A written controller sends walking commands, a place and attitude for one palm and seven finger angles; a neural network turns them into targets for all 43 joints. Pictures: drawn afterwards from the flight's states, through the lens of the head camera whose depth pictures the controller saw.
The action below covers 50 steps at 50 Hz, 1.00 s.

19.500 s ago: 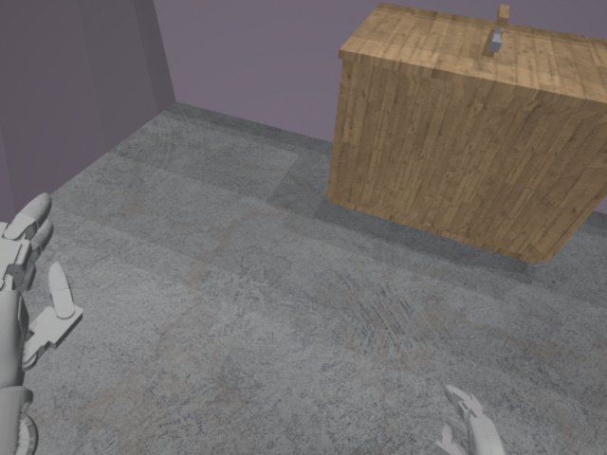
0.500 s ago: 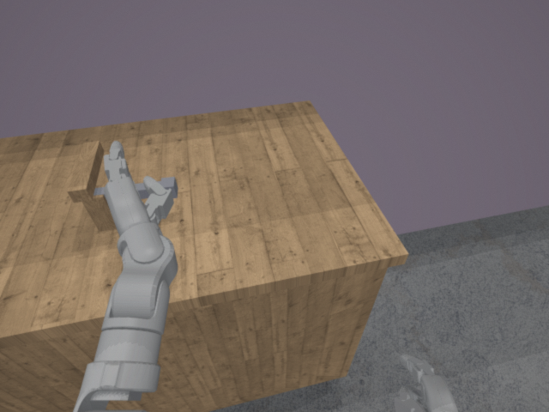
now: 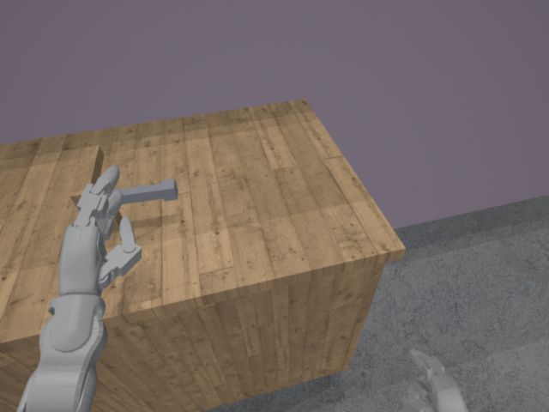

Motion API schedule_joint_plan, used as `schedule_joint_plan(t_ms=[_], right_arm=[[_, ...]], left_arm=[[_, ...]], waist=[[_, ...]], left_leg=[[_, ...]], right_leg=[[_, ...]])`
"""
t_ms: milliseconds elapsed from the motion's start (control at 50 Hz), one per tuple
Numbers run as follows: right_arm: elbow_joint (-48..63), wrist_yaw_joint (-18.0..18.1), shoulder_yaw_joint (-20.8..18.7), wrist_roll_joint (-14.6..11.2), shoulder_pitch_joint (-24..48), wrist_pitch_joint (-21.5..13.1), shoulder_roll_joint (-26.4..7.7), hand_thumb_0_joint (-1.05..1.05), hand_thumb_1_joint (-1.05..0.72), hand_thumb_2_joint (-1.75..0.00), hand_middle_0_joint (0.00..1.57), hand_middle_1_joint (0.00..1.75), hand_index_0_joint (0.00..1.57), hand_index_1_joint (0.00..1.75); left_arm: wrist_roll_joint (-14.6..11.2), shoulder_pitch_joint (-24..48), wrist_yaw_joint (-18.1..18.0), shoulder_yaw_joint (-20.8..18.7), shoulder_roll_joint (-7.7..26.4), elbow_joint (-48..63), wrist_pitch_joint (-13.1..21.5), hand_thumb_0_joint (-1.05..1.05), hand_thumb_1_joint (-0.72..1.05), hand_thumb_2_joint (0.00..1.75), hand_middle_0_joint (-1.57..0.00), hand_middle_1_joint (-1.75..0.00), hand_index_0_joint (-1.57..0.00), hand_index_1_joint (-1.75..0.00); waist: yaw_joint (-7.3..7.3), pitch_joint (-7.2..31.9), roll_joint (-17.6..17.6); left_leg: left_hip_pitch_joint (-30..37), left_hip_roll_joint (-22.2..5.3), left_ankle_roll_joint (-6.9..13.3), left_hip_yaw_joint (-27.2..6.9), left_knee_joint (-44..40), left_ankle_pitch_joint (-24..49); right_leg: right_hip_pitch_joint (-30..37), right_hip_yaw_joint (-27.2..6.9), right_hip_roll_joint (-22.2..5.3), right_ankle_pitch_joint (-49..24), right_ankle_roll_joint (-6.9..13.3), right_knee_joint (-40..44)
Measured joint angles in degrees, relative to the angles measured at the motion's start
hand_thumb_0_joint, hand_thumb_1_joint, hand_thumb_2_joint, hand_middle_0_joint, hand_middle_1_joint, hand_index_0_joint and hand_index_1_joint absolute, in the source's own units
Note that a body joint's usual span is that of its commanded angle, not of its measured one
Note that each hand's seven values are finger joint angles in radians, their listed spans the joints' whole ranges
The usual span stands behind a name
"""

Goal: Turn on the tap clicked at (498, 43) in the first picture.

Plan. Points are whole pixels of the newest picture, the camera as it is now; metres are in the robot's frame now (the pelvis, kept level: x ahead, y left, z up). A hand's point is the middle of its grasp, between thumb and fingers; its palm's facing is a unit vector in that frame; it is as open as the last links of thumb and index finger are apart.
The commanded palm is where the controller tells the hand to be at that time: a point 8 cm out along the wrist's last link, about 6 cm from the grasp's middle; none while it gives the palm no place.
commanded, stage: draw the hand back beside the body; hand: left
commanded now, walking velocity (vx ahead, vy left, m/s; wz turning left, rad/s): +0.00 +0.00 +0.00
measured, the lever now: (169, 189) +0.46 +0.25 +0.07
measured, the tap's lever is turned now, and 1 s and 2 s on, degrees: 86 86 86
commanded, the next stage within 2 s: step back with the hand held close in 0.86 s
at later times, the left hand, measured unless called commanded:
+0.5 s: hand (82, 282) +0.21 +0.25 +0.15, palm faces +0.37 -0.87 -0.33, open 7.4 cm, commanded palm +0.17 +0.29 +0.17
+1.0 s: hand (68, 291) +0.20 +0.26 +0.16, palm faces +0.39 -0.85 -0.35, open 7.4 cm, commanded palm +0.16 +0.30 +0.17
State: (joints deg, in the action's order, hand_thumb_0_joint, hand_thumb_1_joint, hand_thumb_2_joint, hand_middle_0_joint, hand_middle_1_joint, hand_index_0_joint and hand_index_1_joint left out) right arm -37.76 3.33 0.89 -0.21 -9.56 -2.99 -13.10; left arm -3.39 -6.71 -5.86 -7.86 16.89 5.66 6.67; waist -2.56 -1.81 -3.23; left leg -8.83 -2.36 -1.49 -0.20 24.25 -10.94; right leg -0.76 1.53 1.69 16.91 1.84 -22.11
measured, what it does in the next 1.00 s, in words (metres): stands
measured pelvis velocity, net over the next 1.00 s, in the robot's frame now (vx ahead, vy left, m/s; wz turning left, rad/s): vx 0.00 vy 0.02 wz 0.01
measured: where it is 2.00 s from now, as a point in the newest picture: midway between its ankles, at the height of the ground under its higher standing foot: outside the picture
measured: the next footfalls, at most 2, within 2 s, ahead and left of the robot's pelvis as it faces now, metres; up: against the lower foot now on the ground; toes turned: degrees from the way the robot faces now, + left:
none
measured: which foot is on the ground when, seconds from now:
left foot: down 0.00-1.00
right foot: down 0.00-1.00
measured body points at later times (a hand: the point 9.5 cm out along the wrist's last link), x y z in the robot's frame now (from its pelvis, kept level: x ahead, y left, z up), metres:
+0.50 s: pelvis +0.01 +0.02 +0.00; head -0.02 +0.00 +0.45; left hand +0.19 +0.29 +0.17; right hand +0.21 -0.20 -0.08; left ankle +0.03 +0.14 -0.74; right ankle -0.05 -0.10 -0.74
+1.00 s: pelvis +0.00 +0.02 +0.00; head -0.02 +0.00 +0.45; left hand +0.17 +0.30 +0.17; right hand +0.20 -0.19 -0.08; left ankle +0.03 +0.14 -0.74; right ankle -0.05 -0.10 -0.74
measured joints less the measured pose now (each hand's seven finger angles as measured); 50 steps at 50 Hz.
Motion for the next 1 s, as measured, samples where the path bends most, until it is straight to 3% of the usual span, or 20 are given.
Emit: schedule_joint_plan(t_ms=[120,340,620,760,1000], right_arm=[[1.3,-0.3,0.5,0.3,0.1,-0.4,1.0,0.01,-0.90,-0.89,0.20,0.30,0.21,0.30],[1.1,-0.5,0.5,0.5,-0.2,-1.1,0.4,0.01,-0.90,-0.89,0.20,0.30,0.21,0.30],[1.7,-0.6,0.4,0.6,0.0,-2.1,0.5,0.01,-0.90,-0.89,0.20,0.30,0.21,0.30],[1.2,-0.2,0.5,0.7,-0.2,-2.6,0.4,0.01,-0.90,-0.89,0.20,0.30,0.21,0.30],[1.3,-0.2,0.6,0.7,-0.5,-2.9,0.5,0.01,-0.90,-0.89,0.20,0.30,0.21,0.30]], left_arm=[[0.0,-4.3,0.7,-1.4,0.5,3.4,0.3,0.01,0.90,0.89,-0.19,-0.24,-0.19,-0.24],[0.1,-10.9,0.6,-3.3,0.9,10.4,0.4,0.01,0.90,0.89,-0.20,-0.27,-0.20,-0.27],[-0.4,-18.0,0.3,-6.6,2.2,16.4,0.3,0.01,0.89,0.89,-0.21,-0.30,-0.21,-0.30],[-0.2,-17.5,0.0,-6.6,1.8,16.3,0.3,0.01,0.89,0.90,-0.21,-0.30,-0.21,-0.30],[-0.3,-17.5,0.3,-6.4,2.2,16.7,0.2,0.01,0.89,0.89,-0.21,-0.31,-0.21,-0.30]], waist=[[0.23,0.4,-0.1],[-1.33,0.5,0.1],[-1.80,0.8,0.0],[-2.26,0.5,-0.3],[-1.58,0.6,-0.1]], left_leg=[[0.5,-0.1,0.1,0.6,-0.2,-0.2],[0.3,0.6,0.7,0.5,0.4,-0.7],[-0.6,0.9,1.0,0.1,1.9,-1.4],[-1.1,1.1,1.1,-0.4,2.4,-1.4],[-1.2,0.9,1.0,-0.3,2.7,-1.5]], right_leg=[[0.6,-0.6,0.0,-0.4,-0.3,0.9],[1.0,-0.4,-0.7,-0.2,-0.9,1.2],[0.7,0.0,-0.9,0.1,-1.3,0.6],[0.5,0.5,-1.0,0.3,-1.3,0.2],[0.3,0.5,-0.9,0.4,-1.2,-0.2]])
